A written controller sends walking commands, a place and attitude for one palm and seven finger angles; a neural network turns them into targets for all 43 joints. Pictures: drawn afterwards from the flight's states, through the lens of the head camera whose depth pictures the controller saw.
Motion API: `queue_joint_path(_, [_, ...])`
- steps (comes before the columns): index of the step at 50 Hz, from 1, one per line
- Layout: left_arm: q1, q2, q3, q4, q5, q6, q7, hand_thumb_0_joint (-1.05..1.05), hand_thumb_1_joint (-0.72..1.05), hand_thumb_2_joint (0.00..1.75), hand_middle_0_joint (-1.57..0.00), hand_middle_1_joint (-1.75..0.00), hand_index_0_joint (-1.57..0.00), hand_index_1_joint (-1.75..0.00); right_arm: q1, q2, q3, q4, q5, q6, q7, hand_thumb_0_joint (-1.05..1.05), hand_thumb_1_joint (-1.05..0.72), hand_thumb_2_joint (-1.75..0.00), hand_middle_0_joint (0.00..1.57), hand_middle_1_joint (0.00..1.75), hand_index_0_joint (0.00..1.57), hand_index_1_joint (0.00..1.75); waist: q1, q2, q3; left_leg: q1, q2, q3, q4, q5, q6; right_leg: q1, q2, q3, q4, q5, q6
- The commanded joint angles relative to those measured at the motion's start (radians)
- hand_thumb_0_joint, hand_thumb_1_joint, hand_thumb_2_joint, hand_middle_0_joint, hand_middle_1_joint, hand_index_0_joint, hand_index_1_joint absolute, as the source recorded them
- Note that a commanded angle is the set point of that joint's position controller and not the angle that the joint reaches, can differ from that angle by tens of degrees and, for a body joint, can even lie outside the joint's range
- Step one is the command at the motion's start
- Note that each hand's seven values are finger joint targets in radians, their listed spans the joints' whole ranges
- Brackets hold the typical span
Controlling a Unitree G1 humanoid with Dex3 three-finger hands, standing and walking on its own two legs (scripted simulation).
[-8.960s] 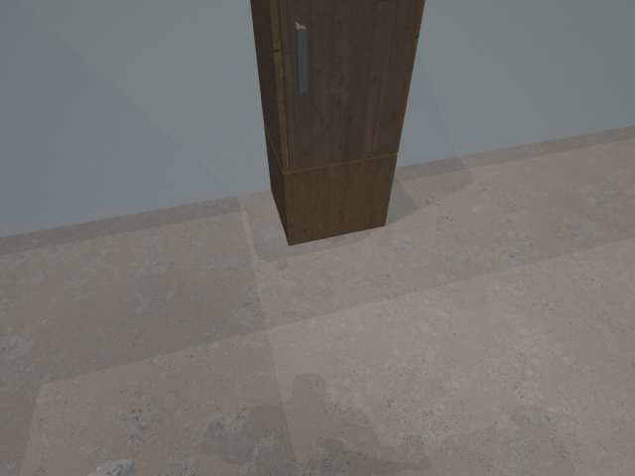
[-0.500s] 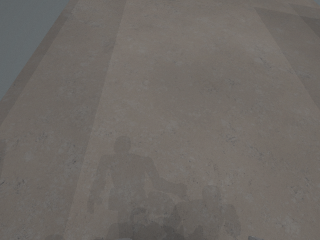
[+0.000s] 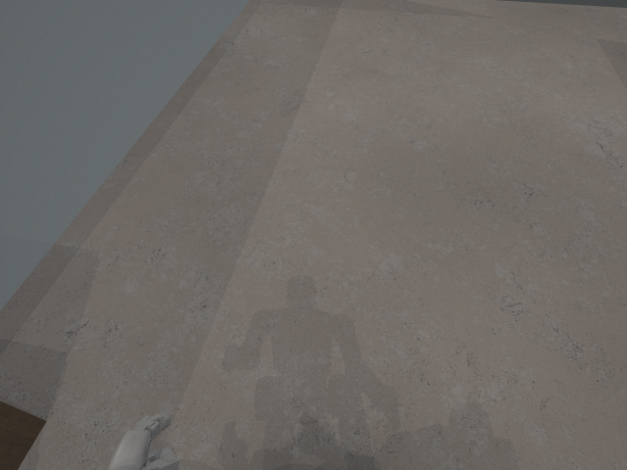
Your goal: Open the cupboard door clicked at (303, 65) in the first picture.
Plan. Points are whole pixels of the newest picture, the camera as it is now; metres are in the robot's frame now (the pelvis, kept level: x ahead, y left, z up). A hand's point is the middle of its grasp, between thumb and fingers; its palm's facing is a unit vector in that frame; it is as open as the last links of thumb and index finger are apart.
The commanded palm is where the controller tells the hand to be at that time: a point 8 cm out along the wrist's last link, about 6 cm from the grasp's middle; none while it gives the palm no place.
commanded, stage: turn to face it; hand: left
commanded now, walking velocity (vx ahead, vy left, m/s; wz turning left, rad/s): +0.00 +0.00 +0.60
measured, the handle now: out of the picture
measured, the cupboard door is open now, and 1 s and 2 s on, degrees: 0 0 0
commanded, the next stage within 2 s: none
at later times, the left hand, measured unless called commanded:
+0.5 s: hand out of the picture -0.06 +0.20 -0.16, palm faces +0.36 -0.89 -0.26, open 7.4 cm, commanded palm none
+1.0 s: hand out of the picture -0.01 +0.23 -0.14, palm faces +0.57 -0.76 -0.31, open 7.4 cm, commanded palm none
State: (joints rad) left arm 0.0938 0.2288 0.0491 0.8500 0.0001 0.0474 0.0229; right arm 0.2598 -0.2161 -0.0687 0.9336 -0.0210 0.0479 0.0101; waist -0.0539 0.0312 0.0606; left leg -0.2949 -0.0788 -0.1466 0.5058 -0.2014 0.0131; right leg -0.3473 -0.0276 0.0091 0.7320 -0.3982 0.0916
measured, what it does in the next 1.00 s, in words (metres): steps on the spot, turning left: right foot, then left foot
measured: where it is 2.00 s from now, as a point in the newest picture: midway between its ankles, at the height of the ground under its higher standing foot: outside the picture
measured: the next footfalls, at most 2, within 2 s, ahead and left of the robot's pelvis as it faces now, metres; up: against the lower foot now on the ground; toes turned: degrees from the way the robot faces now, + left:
right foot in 0.04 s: +0.05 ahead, -0.13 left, +0.00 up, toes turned +1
left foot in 0.54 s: -0.05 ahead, +0.12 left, +0.00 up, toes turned +27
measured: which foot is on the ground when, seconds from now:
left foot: down 0.00-0.04, up 0.06-0.52, down 0.54-0.98, up 1.00-1.00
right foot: up 0.00-0.02, down 0.04-0.52, up 0.54-0.96, down 0.98-1.00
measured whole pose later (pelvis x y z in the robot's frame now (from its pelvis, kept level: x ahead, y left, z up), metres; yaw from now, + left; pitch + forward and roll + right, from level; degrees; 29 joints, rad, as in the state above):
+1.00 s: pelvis +0.00 -0.02 -0.01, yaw +37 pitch +0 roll +1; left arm 0.11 0.21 0.03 0.84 0.01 0.01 0.02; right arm 0.22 -0.25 -0.08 0.92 -0.01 0.05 0.01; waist -0.04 0.06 0.07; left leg -0.31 -0.06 -0.16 0.67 -0.38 -0.04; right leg -0.31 -0.03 -0.06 0.61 -0.29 0.02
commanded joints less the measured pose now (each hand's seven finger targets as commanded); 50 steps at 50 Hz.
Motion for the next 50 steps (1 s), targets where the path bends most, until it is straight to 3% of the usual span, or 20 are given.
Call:
queue_joint_path(1, [0.152,0.166,0.047,-0.05,0.007,-0.049,0.014,0.0,0.9,0.9,-0.2,-0.3,-0.2,-0.3,-0.03,-0.147,-0.048,-0.096,0.014,-0.019,-0.008,0.0,-0.9,-0.9,0.2,0.3,0.2,0.3,0.089,-0.061,-0.171,-0.187,0.128,-0.203,0.072,0.024,0.033,0.394,-0.125,0.109,-0.427,0.161,-0.048])
queue_joint_path(2, [0.155,0.272,0.066,-0.062,0.025,-0.056,0.021,0.0,0.9,0.9,-0.2,-0.3,-0.2,-0.3,-0.011,-0.083,-0.038,-0.119,0.018,-0.019,-0.008,0.0,-0.9,-0.9,0.2,0.3,0.2,0.3,0.094,-0.361,-0.162,-0.372,-0.026,0.023,0.342,-0.343,-0.06,0.45,-0.425,0.423,-0.502,0.17,-0.16])
queue_joint_path(3, [0.142,0.265,0.054,-0.072,0.015,-0.043,0.023,0.0,0.9,0.9,-0.2,-0.3,-0.2,-0.3,-0.039,-0.15,-0.053,-0.121,0.002,-0.012,-0.009,0.0,-0.9,-0.9,0.2,0.3,0.2,0.3,0.09,-0.264,-0.122,-0.317,0.02,0.025,0.531,-0.392,-0.055,0.244,-0.491,0.396,-0.504,0.173,-0.226])
queue_joint_path(5, [0.001,0.19,0.042,-0.1,0.013,-0.044,0.019,0.0,0.9,0.9,-0.2,-0.3,-0.2,-0.3,-0.001,-0.142,-0.06,-0.074,-0.006,0.013,0.006,0.0,-0.9,-0.9,0.2,0.3,0.2,0.3,0.021,-0.214,-0.031,-0.266,0.066,0.038,0.687,-0.255,-0.057,0.058,-0.367,0.256,-0.549,-0.038,-0.193])
queue_joint_path(8, [-0.019,0.129,0.022,-0.095,0.013,-0.052,0.012,0.0,0.9,0.9,-0.2,-0.3,-0.2,-0.3,0.043,-0.117,-0.053,-0.042,-0.007,0.022,0.021,0.0,-0.9,-0.9,0.2,0.3,0.2,0.3,-0.006,-0.206,0.027,-0.274,0.088,0.096,0.76,-0.117,-0.081,0.052,-0.258,0.033,-0.497,0.131,-0.147])
queue_joint_path(16, [0.15,0.171,0.039,-0.029,0.026,-0.05,0.014,0.0,0.9,0.9,-0.2,-0.3,-0.2,-0.3,-0.098,-0.116,-0.038,-0.071,0.001,0.022,0.023,0.0,-0.9,-0.9,0.2,0.3,0.2,0.3,0.08,-0.203,-0.022,-0.265,0.131,0.16,0.539,-0.192,-0.105,0.221,-0.333,-0.023,-0.452,0.226,-0.202])
queue_joint_path(21, [0.182,0.21,0.054,-0.007,0.034,-0.042,0.007,0.0,0.9,0.9,-0.2,-0.3,-0.2,-0.3,-0.139,-0.096,-0.018,-0.092,0.012,-0.001,0.021,0.0,-0.9,-0.9,0.2,0.3,0.2,0.3,0.106,-0.262,-0.08,-0.139,0.111,0.234,0.279,-0.267,-0.084,0.263,-0.365,-0.077,-0.355,0.453,-0.217])
queue_joint_path(24, [0.164,0.212,0.06,0.004,0.026,-0.034,0.002,0.0,0.9,0.9,-0.2,-0.3,-0.2,-0.3,-0.056,-0.111,-0.019,-0.08,0.012,-0.017,0.015,0.0,-0.9,-0.9,0.2,0.3,0.2,0.3,0.059,-0.229,-0.137,0.031,0.092,0.259,0.029,-0.108,-0.065,0.23,-0.344,-0.162,-0.207,0.497,-0.151])
queue_joint_path(25, [0.162,0.195,0.057,0.002,0.016,-0.027,-0.001,0.0,0.9,0.9,-0.2,-0.3,-0.2,-0.3,-0.008,-0.149,-0.029,-0.065,0.01,-0.025,0.016,0.0,-0.9,-0.9,0.2,0.3,0.2,0.3,0.028,-0.136,-0.168,0.174,0.112,0.218,-0.102,0.037,-0.05,0.138,-0.315,-0.197,-0.081,0.426,-0.102])
queue_joint_path(26, [0.164,0.136,0.05,-0.028,0.007,-0.021,-0.006,0.0,0.9,0.9,-0.2,-0.3,-0.2,-0.3,0.042,-0.263,-0.055,-0.064,0.005,-0.035,0.009,0.0,-0.9,-0.9,0.2,0.3,0.2,0.3,-0.006,0.158,-0.191,0.331,0.338,-0.092,-0.163,0.284,0.039,-0.116,-0.19,-0.237,0.135,0.064,-0.021])
queue_joint_path(27, [0.084,0.093,0.024,-0.072,0.014,-0.016,-0.007,0.0,0.9,0.9,-0.2,-0.3,-0.2,-0.3,0.1,-0.336,-0.071,-0.053,0.009,-0.031,0.001,0.0,-0.9,-0.9,0.2,0.3,0.2,0.3,-0.038,0.281,-0.179,0.346,0.492,-0.257,-0.157,0.581,0.139,-0.276,-0.115,-0.159,0.298,-0.284,0.013])
queue_joint_path(28, [0.058,0.119,0.029,-0.077,0.018,-0.011,-0.005,0.0,0.9,0.9,-0.2,-0.3,-0.2,-0.3,0.106,-0.328,-0.067,-0.041,0.004,-0.026,-0.002,0.0,-0.9,-0.9,0.2,0.3,0.2,0.3,-0.038,0.177,-0.179,0.317,0.516,-0.214,-0.132,0.551,0.194,-0.28,-0.131,-0.083,0.39,-0.247,-0.005])
queue_joint_path(32, [0.076,0.126,0.04,-0.02,0.016,-0.014,-0.015,0.0,0.9,0.9,-0.2,-0.3,-0.2,-0.3,-0.073,-0.222,-0.03,-0.081,0.002,-0.038,-0.025,0.0,-0.9,-0.9,0.2,0.3,0.2,0.3,0.036,0.187,-0.078,0.194,0.311,-0.054,-0.131,0.533,0.119,-0.262,-0.109,-0.035,0.452,-0.017,0.01])
queue_joint_path(36, [0.071,0.123,0.034,-0.024,0.012,-0.016,-0.011,0.0,0.9,0.9,-0.2,-0.3,-0.2,-0.3,-0.043,-0.221,-0.031,-0.081,0.003,-0.041,-0.025,0.0,-0.9,-0.9,0.2,0.3,0.2,0.3,0.029,0.11,-0.102,0.231,0.295,-0.072,-0.116,0.59,0.133,-0.226,-0.078,-0.028,0.377,-0.003,0.023])
queue_joint_path(42, [0.004,0.108,0.025,-0.071,0.006,-0.022,-0.006,0.0,0.9,0.9,-0.2,-0.3,-0.2,-0.3,-0.03,-0.23,-0.044,-0.081,-0.003,-0.03,-0.02,0.0,-0.9,-0.9,0.2,0.3,0.2,0.3,0.012,0.118,-0.103,0.205,0.294,-0.174,-0.096,0.518,0.159,-0.145,-0.036,-0.025,0.145,-0.048,0.018])
queue_joint_path(46, [0.09,0.108,0.026,-0.06,-0.002,-0.038,-0.003,0.0,0.9,0.9,-0.2,-0.3,-0.2,-0.3,-0.087,-0.227,-0.049,-0.098,0.0,-0.024,-0.02,0.0,-0.9,-0.9,0.2,0.3,0.2,0.3,0.061,0.138,-0.127,0.087,0.249,-0.21,-0.012,0.494,0.117,0.089,0.009,-0.043,-0.147,0.092,-0.001])
queue_joint_path(47, [0.146,0.132,0.033,-0.046,0.001,-0.05,-0.001,0.0,0.9,0.9,-0.2,-0.3,-0.2,-0.3,-0.097,-0.211,-0.047,-0.103,0.007,-0.024,-0.017,0.0,-0.9,-0.9,0.2,0.3,0.2,0.3,0.091,0.084,-0.14,-0.001,0.204,-0.192,0.048,0.361,0.074,0.225,-0.016,-0.03,-0.302,0.22,-0.003])
queue_joint_path(48, [0.188,0.206,0.049,-0.039,0.014,-0.064,0.008,0.0,0.9,0.9,-0.2,-0.3,-0.2,-0.3,-0.068,-0.144,-0.038,-0.108,0.017,-0.028,-0.01,0.0,-0.9,-0.9,0.2,0.3,0.2,0.3,0.104,-0.124,-0.189,-0.174,0.11,-0.101,0.199,0.067,0.002,0.425,-0.204,0.134,-0.404,0.307,-0.053])
queue_joint_path(49, [0.207,0.291,0.062,-0.039,0.023,-0.064,0.015,0.0,0.9,0.9,-0.2,-0.3,-0.2,-0.3,-0.056,-0.101,-0.031,-0.135,0.016,-0.026,-0.01,0.0,-0.9,-0.9,0.2,0.3,0.2,0.3,0.11,-0.358,-0.192,-0.318,-0.019,0.065,0.45,-0.421,-0.067,0.443,-0.479,0.391,-0.421,0.511,-0.178])
queue_joint_path(50, [0.204,0.276,0.054,-0.047,0.016,-0.055,0.016,0.0,0.9,0.9,-0.2,-0.3,-0.2,-0.3,-0.069,-0.153,-0.045,-0.132,0.008,-0.016,-0.012,0.0,-0.9,-0.9,0.2,0.3,0.2,0.3,0.107,-0.259,-0.161,-0.278,0.04,0.021,0.623,-0.434,-0.054,0.295,-0.494,0.338,-0.423,0.468,-0.235])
